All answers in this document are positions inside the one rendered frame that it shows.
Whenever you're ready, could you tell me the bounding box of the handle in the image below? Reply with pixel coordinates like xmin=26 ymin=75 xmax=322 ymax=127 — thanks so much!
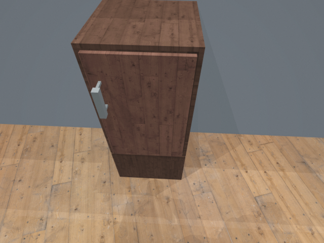
xmin=91 ymin=81 xmax=108 ymax=119

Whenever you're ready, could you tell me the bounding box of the cupboard door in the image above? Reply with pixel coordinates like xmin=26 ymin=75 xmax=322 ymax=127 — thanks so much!
xmin=78 ymin=50 xmax=197 ymax=157

